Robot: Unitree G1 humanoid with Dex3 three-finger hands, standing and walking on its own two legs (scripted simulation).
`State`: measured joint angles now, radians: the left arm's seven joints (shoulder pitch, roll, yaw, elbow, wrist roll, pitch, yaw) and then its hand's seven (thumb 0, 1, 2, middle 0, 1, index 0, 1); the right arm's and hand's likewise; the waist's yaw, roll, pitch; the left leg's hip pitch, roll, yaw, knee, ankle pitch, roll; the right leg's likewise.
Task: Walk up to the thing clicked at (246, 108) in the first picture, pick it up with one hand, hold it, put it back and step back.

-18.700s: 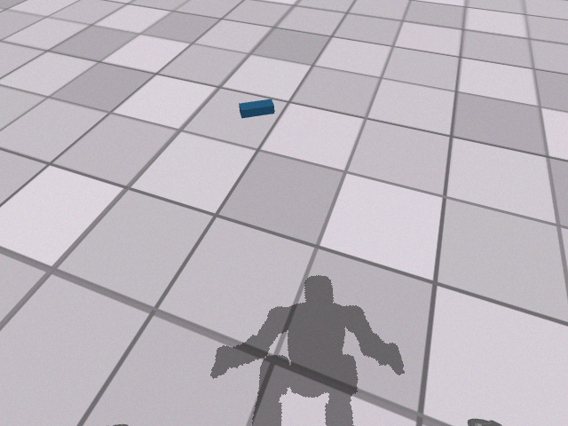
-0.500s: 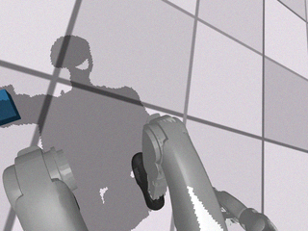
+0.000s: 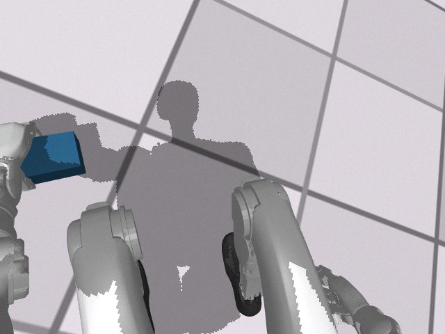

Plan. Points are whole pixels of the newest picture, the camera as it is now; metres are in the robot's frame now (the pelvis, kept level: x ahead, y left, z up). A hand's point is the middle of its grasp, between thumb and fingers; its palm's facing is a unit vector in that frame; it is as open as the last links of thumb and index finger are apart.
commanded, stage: settle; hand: left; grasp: from above
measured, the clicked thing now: (21, 163) +0.42 +0.33 -0.21
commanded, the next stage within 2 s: lift in 0.16 s
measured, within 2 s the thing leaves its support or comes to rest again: neither
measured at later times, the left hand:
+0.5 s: hand (1, 162) +0.40 +0.33 -0.12, palm faces -0.45 -0.11 -0.89, open 10.2 cm
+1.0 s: hand out of the picture +0.34 +0.32 +0.04, palm faces -0.42 -0.13 -0.90, open 10.1 cm
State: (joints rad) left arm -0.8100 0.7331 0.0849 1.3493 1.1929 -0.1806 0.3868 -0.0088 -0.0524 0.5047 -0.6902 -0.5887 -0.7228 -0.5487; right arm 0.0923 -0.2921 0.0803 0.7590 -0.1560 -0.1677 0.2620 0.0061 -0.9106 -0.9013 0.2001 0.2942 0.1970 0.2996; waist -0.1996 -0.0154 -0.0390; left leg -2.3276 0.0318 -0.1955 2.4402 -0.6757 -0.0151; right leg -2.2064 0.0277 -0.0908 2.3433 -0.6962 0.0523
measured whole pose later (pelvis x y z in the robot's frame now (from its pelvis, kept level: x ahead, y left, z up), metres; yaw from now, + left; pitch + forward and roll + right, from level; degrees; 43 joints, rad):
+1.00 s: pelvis -0.01 +0.00 +0.15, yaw +6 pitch +31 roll -6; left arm -0.44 0.59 -0.02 0.73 1.03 -0.06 0.11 -0.01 -0.02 0.46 -0.69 -0.57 -0.73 -0.50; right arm 0.14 -0.26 -0.04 0.66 -0.01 0.00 0.05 0.01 -0.90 -0.90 0.20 0.30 0.20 0.30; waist -0.10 0.03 -0.18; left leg -1.88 0.04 -0.10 1.95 -0.62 0.00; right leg -1.79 -0.01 -0.04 1.89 -0.65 0.04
